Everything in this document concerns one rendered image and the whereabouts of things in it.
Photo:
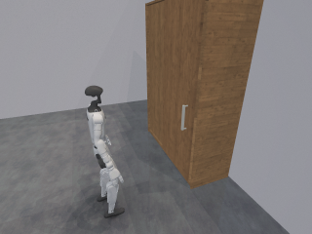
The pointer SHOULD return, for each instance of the robot left hand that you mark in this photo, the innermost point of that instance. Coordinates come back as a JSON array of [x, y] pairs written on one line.
[[107, 139]]

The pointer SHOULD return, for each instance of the handle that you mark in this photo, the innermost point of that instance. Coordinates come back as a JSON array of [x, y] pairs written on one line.
[[183, 117]]

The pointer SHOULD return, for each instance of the humanoid robot head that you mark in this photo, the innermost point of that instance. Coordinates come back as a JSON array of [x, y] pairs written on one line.
[[94, 91]]

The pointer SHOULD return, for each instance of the robot right hand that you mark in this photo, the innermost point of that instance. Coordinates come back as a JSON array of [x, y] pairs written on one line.
[[114, 174]]

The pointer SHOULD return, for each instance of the robot right foot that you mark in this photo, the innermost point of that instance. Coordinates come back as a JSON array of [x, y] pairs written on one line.
[[116, 211]]

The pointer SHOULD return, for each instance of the robot right upper arm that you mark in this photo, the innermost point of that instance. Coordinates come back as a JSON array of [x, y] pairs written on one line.
[[97, 121]]

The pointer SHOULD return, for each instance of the right robot forearm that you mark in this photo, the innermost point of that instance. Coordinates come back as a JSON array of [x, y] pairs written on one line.
[[102, 151]]

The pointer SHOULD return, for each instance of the wardrobe door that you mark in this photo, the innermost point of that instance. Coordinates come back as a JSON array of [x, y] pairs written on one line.
[[183, 28], [156, 19]]

